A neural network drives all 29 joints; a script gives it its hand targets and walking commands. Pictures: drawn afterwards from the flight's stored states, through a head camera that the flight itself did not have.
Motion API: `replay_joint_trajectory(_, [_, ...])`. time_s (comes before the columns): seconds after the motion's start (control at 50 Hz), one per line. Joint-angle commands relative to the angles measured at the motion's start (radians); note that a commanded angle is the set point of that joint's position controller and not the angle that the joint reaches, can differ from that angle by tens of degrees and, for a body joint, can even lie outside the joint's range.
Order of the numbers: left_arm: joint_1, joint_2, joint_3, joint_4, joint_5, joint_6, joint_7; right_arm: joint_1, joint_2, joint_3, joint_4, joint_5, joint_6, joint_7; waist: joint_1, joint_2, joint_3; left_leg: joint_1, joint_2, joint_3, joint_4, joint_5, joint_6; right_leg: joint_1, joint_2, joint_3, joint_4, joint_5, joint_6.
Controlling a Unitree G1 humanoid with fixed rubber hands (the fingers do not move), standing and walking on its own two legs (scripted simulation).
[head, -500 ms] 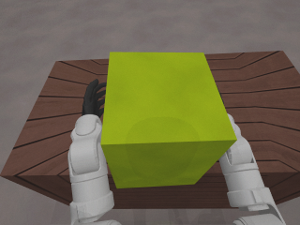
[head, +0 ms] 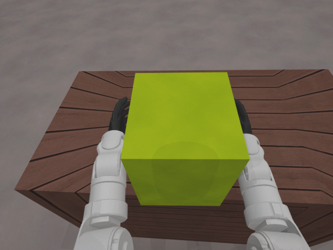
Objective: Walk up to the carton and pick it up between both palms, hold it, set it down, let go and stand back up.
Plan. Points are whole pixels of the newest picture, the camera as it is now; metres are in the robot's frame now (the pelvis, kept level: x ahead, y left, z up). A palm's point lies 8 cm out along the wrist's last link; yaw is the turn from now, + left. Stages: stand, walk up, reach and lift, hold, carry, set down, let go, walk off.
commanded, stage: set down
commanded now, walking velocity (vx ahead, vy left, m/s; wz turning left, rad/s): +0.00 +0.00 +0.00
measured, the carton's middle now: (180, 144) +0.36 -0.03 +0.07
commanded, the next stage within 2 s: none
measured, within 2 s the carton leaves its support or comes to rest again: rests again in 1.04 s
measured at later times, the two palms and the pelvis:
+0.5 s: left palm (123, 132) +0.42 +0.11 +0.06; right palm (238, 131) +0.39 -0.18 +0.05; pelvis +0.02 -0.01 +0.00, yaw +0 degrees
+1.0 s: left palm (126, 138) +0.41 +0.11 +0.04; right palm (239, 141) +0.38 -0.18 +0.03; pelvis +0.01 +0.00 +0.00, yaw -1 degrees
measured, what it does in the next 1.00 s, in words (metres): stands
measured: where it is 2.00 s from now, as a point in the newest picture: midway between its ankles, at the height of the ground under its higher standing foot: outside the picture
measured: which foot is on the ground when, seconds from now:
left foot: down 0.00-1.00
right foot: down 0.00-1.00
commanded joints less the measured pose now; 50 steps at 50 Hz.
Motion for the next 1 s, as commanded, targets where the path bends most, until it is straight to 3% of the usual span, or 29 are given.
replay_joint_trajectory(0.0, [-0.668,-0.458,-0.399,-0.037,-0.066,-0.168,-0.070,-0.709,0.457,0.300,-0.153,-0.001,-0.103,0.103,-0.005,0.007,-0.702,0.071,-0.043,0.070,0.077,0.341,-0.023,0.379,0.142,-0.005,0.078,0.246,-0.054])
replay_joint_trajectory(0.08, [-0.675,-0.488,-0.398,0.015,-0.065,-0.216,-0.060,-0.703,0.512,0.346,-0.112,0.003,-0.120,0.102,0.015,-0.038,-0.740,0.050,-0.045,0.067,0.096,0.407,-0.013,0.428,0.142,0.005,0.110,0.369,-0.054])
replay_joint_trajectory(0.12, [-0.685,-0.489,-0.404,0.035,-0.068,-0.236,-0.064,-0.686,0.522,0.347,-0.092,0.004,-0.125,0.098,0.008,-0.026,-0.755,0.042,-0.051,0.068,0.100,0.428,-0.014,0.452,0.142,0.009,0.118,0.409,-0.055])
replay_joint_trajectory(0.18, [-0.691,-0.506,-0.417,0.027,-0.078,-0.261,-0.061,-0.682,0.564,0.374,-0.092,0.023,-0.148,0.091,0.026,-0.026,-0.789,0.047,-0.056,0.070,0.126,0.513,-0.011,0.479,0.140,0.020,0.146,0.526,-0.052])
replay_joint_trajectory(0.2, [-0.683,-0.514,-0.422,0.030,-0.085,-0.271,-0.061,-0.687,0.568,0.379,-0.100,0.017,-0.157,0.090,0.016,-0.031,-0.799,0.044,-0.058,0.069,0.131,0.530,-0.013,0.487,0.140,0.019,0.154,0.554,-0.055])
replay_joint_trajectory(0.24, [-0.676,-0.514,-0.416,0.076,-0.086,-0.281,-0.061,-0.708,0.563,0.381,-0.112,0.013,-0.171,0.083,0.030,-0.045,-0.800,0.010,-0.062,0.073,0.126,0.504,-0.006,0.506,0.134,0.024,0.169,0.573,-0.050])
replay_joint_trajectory(0.3, [-0.684,-0.495,-0.402,0.109,-0.078,-0.302,-0.067,-0.681,0.567,0.371,-0.059,-0.004,-0.174,0.074,0.025,-0.072,-0.767,-0.037,-0.065,0.073,0.107,0.441,0.002,0.520,0.129,0.027,0.182,0.562,-0.041])
replay_joint_trajectory(0.36, [-0.679,-0.486,-0.380,0.147,-0.073,-0.317,-0.076,-0.623,0.572,0.340,-0.005,-0.021,-0.172,0.065,0.011,-0.051,-0.702,-0.056,-0.062,0.074,0.105,0.440,0.003,0.516,0.131,0.033,0.180,0.567,-0.045])
replay_joint_trajectory(0.48, [-0.671,-0.487,-0.357,0.189,-0.058,-0.368,-0.077,-0.632,0.577,0.317,0.004,-0.037,-0.211,0.069,0.028,-0.052,-0.734,-0.046,-0.061,0.078,0.108,0.469,0.001,0.500,0.129,0.032,0.169,0.571,-0.053])
replay_joint_trajectory(0.56, [-0.679,-0.507,-0.374,0.223,-0.054,-0.401,-0.077,-0.616,0.572,0.282,0.029,-0.060,-0.239,0.071,0.018,-0.021,-0.751,-0.040,-0.056,0.077,0.123,0.488,-0.010,0.461,0.125,0.034,0.157,0.528,-0.063])
replay_joint_trajectory(0.62, [-0.720,-0.502,-0.385,0.230,-0.063,-0.434,-0.069,-0.659,0.571,0.284,0.016,-0.067,-0.265,0.077,0.020,-0.033,-0.810,-0.028,-0.051,0.080,0.138,0.475,-0.013,0.421,0.126,0.029,0.159,0.476,-0.066])
replay_joint_trajectory(0.72, [-0.726,-0.518,-0.402,0.263,-0.062,-0.456,-0.056,-0.648,0.559,0.256,0.055,-0.083,-0.281,0.092,0.018,-0.001,-0.801,0.006,-0.046,0.080,0.173,0.484,-0.033,0.337,0.133,0.020,0.133,0.374,-0.082])
replay_joint_trajectory(0.74, [-0.721,-0.518,-0.394,0.278,-0.054,-0.457,-0.056,-0.638,0.558,0.248,0.073,-0.088,-0.278,0.093,0.015,-0.018,-0.792,0.005,-0.041,0.076,0.177,0.479,-0.036,0.322,0.132,0.022,0.127,0.355,-0.084])
replay_joint_trajectory(0.78, [-0.706,-0.508,-0.383,0.306,-0.049,-0.461,-0.057,-0.640,0.546,0.232,0.065,-0.093,-0.283,0.095,0.022,0.001,-0.779,0.003,-0.041,0.085,0.181,0.475,-0.040,0.316,0.131,0.017,0.122,0.337,-0.087])
replay_joint_trajectory(0.88, [-0.717,-0.475,-0.342,0.334,-0.033,-0.488,-0.058,-0.656,0.538,0.195,0.071,-0.120,-0.297,0.100,0.040,-0.023,-0.783,-0.074,-0.038,0.083,0.166,0.422,-0.024,0.327,0.121,0.023,0.130,0.297,-0.087])
replay_joint_trajectory(0.98, [-0.714,-0.467,-0.313,0.393,-0.021,-0.519,-0.054,-0.663,0.548,0.187,0.099,-0.136,-0.324,0.097,0.044,-0.037,-0.804,-0.119,-0.046,0.088,0.150,0.428,-0.012,0.374,0.109,0.029,0.155,0.384,-0.076])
